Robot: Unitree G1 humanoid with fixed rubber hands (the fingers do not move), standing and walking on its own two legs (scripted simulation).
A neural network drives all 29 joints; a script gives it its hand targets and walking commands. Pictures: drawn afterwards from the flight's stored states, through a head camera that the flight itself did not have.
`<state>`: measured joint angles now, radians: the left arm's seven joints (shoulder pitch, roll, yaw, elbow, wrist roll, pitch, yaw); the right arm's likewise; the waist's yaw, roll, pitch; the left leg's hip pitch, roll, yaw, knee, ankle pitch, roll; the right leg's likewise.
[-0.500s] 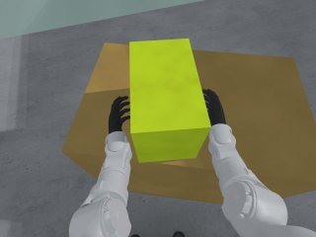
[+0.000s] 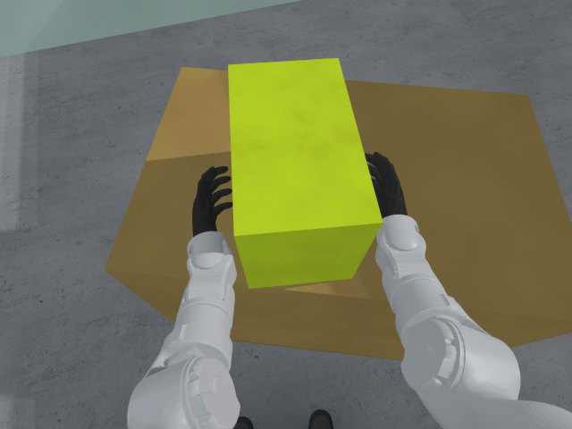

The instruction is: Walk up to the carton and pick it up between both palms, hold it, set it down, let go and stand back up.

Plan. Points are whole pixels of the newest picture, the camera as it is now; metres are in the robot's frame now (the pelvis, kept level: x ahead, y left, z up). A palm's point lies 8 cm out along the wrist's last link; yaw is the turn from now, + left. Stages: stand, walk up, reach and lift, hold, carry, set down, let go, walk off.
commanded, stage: set down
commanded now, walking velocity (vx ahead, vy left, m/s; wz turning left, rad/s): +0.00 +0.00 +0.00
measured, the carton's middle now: (292, 176) +0.49 +0.04 -0.02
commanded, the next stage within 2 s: none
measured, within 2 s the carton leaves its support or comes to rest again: neither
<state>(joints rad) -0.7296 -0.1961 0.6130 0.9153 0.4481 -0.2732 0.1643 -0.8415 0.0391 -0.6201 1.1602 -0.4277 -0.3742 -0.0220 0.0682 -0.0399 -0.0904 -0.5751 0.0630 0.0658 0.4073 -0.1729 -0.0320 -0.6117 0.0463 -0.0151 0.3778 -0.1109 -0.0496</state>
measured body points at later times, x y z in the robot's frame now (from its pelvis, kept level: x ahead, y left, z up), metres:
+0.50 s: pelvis +0.00 +0.00 -0.01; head +0.12 +0.01 +0.43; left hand +0.41 +0.16 -0.01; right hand +0.45 -0.10 +0.00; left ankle -0.01 +0.14 -0.74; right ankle +0.02 -0.09 -0.74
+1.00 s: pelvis -0.02 -0.01 -0.03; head +0.09 +0.00 +0.41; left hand +0.40 +0.20 -0.01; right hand +0.47 -0.12 +0.01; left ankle -0.01 +0.14 -0.74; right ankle +0.02 -0.09 -0.74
